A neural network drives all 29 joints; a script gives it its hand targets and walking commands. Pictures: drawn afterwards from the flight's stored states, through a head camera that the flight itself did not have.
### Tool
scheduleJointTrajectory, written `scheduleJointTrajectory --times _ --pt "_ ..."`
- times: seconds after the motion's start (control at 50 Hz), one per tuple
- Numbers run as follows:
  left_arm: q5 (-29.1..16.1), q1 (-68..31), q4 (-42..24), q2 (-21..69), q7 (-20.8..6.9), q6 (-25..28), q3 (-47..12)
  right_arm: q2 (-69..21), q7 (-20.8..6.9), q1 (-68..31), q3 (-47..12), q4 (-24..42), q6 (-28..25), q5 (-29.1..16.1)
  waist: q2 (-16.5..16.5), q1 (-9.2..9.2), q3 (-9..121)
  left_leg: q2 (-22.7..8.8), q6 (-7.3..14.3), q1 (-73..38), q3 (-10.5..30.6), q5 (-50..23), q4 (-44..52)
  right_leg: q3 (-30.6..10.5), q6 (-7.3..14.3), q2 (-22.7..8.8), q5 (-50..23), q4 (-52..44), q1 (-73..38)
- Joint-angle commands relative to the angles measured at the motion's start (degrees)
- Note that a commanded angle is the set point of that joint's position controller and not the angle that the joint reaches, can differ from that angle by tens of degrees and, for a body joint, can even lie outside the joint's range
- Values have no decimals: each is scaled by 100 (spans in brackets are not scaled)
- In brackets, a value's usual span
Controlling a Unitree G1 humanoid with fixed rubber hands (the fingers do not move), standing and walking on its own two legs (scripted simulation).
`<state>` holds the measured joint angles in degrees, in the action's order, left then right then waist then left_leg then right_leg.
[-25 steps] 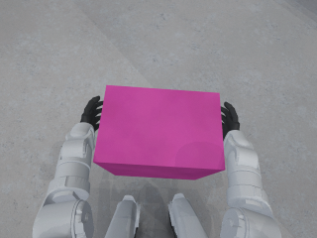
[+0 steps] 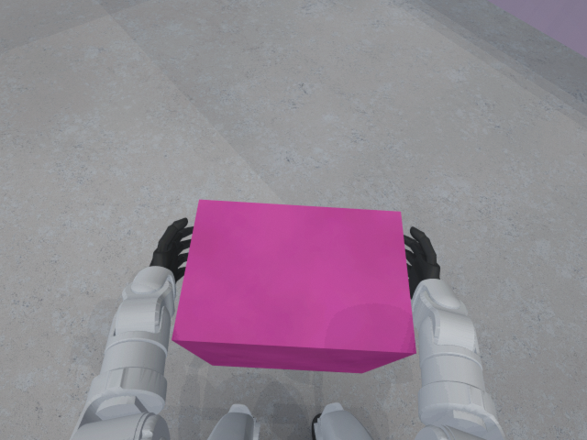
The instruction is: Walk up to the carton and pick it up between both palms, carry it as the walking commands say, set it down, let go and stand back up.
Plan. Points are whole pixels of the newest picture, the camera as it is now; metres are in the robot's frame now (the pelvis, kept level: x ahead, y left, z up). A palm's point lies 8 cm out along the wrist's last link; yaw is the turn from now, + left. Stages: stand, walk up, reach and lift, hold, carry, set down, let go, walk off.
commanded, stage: reach and lift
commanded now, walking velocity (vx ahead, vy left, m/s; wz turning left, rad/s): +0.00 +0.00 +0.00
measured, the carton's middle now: (293, 299) +0.33 -0.01 -0.11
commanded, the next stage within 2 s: none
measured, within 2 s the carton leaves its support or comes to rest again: neither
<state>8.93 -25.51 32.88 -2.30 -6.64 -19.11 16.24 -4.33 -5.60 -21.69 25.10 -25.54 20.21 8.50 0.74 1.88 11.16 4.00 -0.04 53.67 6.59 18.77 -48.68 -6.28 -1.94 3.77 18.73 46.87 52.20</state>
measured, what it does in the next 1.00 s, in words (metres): rises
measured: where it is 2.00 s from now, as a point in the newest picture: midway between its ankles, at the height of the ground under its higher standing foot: outside the picture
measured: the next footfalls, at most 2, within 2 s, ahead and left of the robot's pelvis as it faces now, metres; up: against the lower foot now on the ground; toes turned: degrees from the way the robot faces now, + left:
none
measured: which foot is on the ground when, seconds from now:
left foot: down 0.00-1.00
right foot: down 0.00-1.00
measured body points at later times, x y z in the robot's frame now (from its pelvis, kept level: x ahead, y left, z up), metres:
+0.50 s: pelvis +0.01 -0.01 +0.04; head +0.05 +0.00 +0.49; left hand +0.35 +0.17 +0.03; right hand +0.33 -0.21 +0.03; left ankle +0.03 +0.11 -0.69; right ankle +0.02 -0.14 -0.69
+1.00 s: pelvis +0.03 -0.01 +0.06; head +0.00 +0.00 +0.51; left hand +0.34 +0.16 +0.08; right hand +0.31 -0.21 +0.10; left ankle +0.03 +0.11 -0.69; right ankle +0.02 -0.14 -0.69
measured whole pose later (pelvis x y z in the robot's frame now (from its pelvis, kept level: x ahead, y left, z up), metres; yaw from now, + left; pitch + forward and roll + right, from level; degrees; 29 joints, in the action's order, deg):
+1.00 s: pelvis +0.03 -0.01 +0.06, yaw +1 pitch -4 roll +0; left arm 8.0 -12.4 16.7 -1.2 -7.9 -35.2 11.1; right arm -5.7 -5.8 -9.4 19.4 -8.2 38.2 9.3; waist -1.2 2.6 0.8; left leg 2.0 0.0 3.4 7.3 9.6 -16.7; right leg -7.1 -0.1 2.1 9.5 15.3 2.2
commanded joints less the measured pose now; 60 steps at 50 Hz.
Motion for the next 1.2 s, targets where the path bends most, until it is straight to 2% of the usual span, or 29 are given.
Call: scheduleJointTrajectory --times 0.0,0.02,0.1,0.12,0.14,0.2,0.26,0.42,0.46,0.54,0.56,0.58,0.6,0.62,0.64,0.68,0.74,0.76,0.82,0.84,0.88,0.9,0.92,0.94,0.96,1.0,1.02,1.16,1.18 --pt "-566 -2257 -336 5793 -1062 -49 -2778 -5022 -1188 -2684 -3534 11 72 -578 238 45 2782 188 -58 -2231 -264 -1698 834 359 236 331 -1619 -672 -2011" --pt "-559 -2326 -354 5818 -1073 -71 -2817 -5060 -1203 -2700 -3510 -2 97 -565 217 98 2727 181 -52 -2257 -270 -1587 876 360 235 337 -1561 -716 -2023" --pt "-577 -2262 -454 5847 -1084 -168 -2852 -5044 -1269 -2673 -3545 72 185 -600 261 70 2678 141 -48 -2659 -233 -1668 1128 383 255 326 -1601 -930 -2357" --pt "-531 -2265 -369 5819 -1088 -200 -2787 -4950 -1280 -2692 -3476 40 209 -546 216 117 2448 123 -39 -2591 -236 -1547 1177 398 251 332 -1501 -976 -2294" --pt "-542 -2188 -427 5864 -1099 -223 -2799 -4998 -1294 -2699 -3563 129 242 -582 195 37 2480 145 -41 -2709 -240 -1550 1272 389 256 330 -1504 -1081 -2466" --pt "-519 -2158 -416 5818 -1105 -312 -2798 -4976 -1311 -2682 -3545 146 330 -571 174 93 2255 113 -38 -2968 -204 -1524 1455 400 249 329 -1474 -1224 -2616" --pt "-509 -2112 -445 5797 -1116 -382 -2787 -4947 -1315 -2612 -3546 153 417 -567 142 30 2137 100 -19 -3093 -223 -1634 1643 373 243 307 -1609 -1413 -2924" --pt "-565 -2241 -563 5568 -1161 -544 -2773 -4922 -1233 -2657 -3619 317 650 -611 24 14 1575 99 37 -3455 -292 -1279 2124 273 202 252 -1413 -1949 -3604" --pt "-582 -2209 -593 5569 -1175 -594 -2786 -4933 -1213 -2594 -3662 367 730 -597 -51 38 1542 94 53 -3607 -312 -1301 2209 254 175 248 -1468 -2061 -3831" --pt "-588 -1998 -676 5415 -1198 -727 -2784 -4923 -1159 -2426 -3736 500 897 -631 -75 -26 1285 120 81 -3861 -334 -1419 2419 194 141 217 -1606 -2313 -4249" --pt "-625 -2002 -809 5429 -1203 -744 -2831 -4983 -1142 -2339 -3794 560 941 -631 -140 -47 1350 130 81 -3987 -338 -1544 2480 187 118 231 -1724 -2378 -4425" --pt "-623 -1986 -921 5364 -1195 -772 -2864 -4977 -1116 -2202 -3767 569 979 -639 -2 -29 1212 131 68 -4031 -344 -1611 2539 170 121 201 -1825 -2421 -4459" --pt "-661 -1872 -947 5357 -1193 -810 -2881 -5017 -1106 -2182 -3829 673 1020 -663 -170 -68 1233 125 76 -4225 -319 -1766 2595 177 90 226 -1934 -2477 -4539" --pt "-699 -1845 -1036 5382 -1190 -833 -2985 -5003 -1085 -2121 -3865 761 1049 -698 -50 -41 1239 150 58 -4260 -356 -1804 2624 151 93 203 -2013 -2539 -4671" --pt "-748 -1739 -1155 5364 -1179 -869 -3026 -5059 -1078 -2077 -3944 860 1095 -740 -157 -80 1190 129 65 -4434 -303 -1958 2688 155 77 221 -2118 -2567 -4735" --pt "-788 -1619 -1309 5376 -1159 -956 -3105 -4966 -1035 -1999 -4014 1046 1178 -774 -66 -70 1110 153 38 -4627 -320 -2132 2797 126 70 205 -2337 -2690 -4964" --pt "-855 -1429 -1558 5353 -1127 -1109 -3214 -4860 -1002 -1759 -4047 1281 1324 -770 -70 -10 848 158 8 -4872 -313 -2266 2966 117 68 196 -2438 -2857 -5151" --pt "-918 -1448 -1753 5422 -1112 -1148 -3327 -4863 -987 -1643 -4078 1374 1370 -756 -59 77 888 160 -21 -5033 -299 -2435 2999 107 72 205 -2585 -2912 -5236" --pt "-968 -1340 -2077 5349 -1055 -1295 -3425 -4773 -963 -1484 -4139 1641 1531 -753 -128 96 646 156 -41 -5238 -264 -2526 3148 128 52 224 -2659 -3036 -5364" --pt "-980 -1239 -2164 5322 -1021 -1352 -3456 -4719 -955 -1393 -4156 1727 1579 -778 -60 86 581 154 -57 -5287 -253 -2656 3189 119 69 218 -2725 -3074 -5445" --pt "-991 -1168 -2274 5247 -981 -1452 -3460 -4606 -943 -1392 -4161 1883 1700 -766 -131 109 384 145 -50 -5324 -230 -2535 3272 134 65 224 -2601 -3156 -5474" --pt "-989 -1153 -2356 5248 -956 -1517 -3491 -4571 -943 -1351 -4177 1984 1742 -778 -49 112 302 168 -65 -5348 -253 -2544 3305 139 77 212 -2630 -3200 -5529" --pt "-987 -1070 -2434 5204 -935 -1581 -3491 -4534 -935 -1311 -4226 2094 1807 -789 -109 81 242 157 -55 -5380 -239 -2481 3347 152 71 220 -2568 -3226 -5559" --pt "-985 -1066 -2508 5209 -916 -1642 -3517 -4464 -936 -1311 -4220 2185 1870 -773 -58 136 195 144 -66 -5442 -238 -2446 3391 166 82 232 -2460 -3264 -5575" --pt "-974 -1043 -2565 5116 -892 -1699 -3490 -4471 -938 -1251 -4233 2213 1920 -799 -64 80 73 147 -62 -5388 -246 -2408 3435 163 87 227 -2459 -3295 -5588" --pt "-966 -1087 -2749 5084 -858 -1785 -3508 -4353 -942 -1215 -4234 2296 2019 -779 -3 141 1 131 -52 -5548 -237 -2309 3494 167 111 224 -2331 -3365 -5579" --pt "-956 -1078 -2797 5013 -832 -1832 -3487 -4370 -951 -1318 -4275 2393 2047 -818 -27 71 -73 122 -45 -5530 -222 -2261 3528 191 119 238 -2255 -3354 -5556" --pt "-819 -1262 -2756 4748 -782 -2026 -3270 -4082 -1000 -1603 -4157 2338 2174 -755 56 -48 -430 112 -5 -5484 -328 -1425 3706 272 178 234 -1417 -3475 -5365" --pt "-838 -1318 -2684 4774 -784 -2025 -3260 -4120 -1018 -1766 -4166 2366 2145 -766 -40 -68 -350 97 6 -5511 -329 -1323 3711 302 173 242 -1287 -3455 -5320"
